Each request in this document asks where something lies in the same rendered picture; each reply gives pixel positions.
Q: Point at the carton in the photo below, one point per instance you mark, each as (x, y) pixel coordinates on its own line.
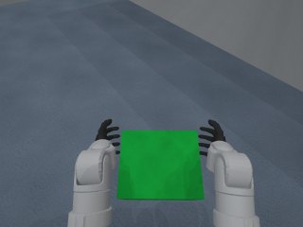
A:
(160, 166)

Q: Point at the left robot forearm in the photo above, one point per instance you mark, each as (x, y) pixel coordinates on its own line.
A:
(92, 183)

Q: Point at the robot right hand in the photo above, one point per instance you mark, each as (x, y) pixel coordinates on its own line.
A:
(217, 133)

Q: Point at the robot left hand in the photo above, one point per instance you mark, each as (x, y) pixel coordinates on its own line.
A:
(103, 130)

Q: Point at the right robot forearm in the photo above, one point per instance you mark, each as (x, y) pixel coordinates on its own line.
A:
(234, 186)

